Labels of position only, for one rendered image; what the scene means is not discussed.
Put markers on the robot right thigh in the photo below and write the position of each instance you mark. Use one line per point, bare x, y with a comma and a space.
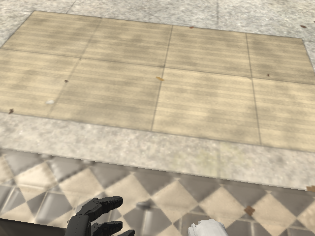
207, 227

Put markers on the robot left hand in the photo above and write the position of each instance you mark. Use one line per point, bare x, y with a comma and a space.
80, 224

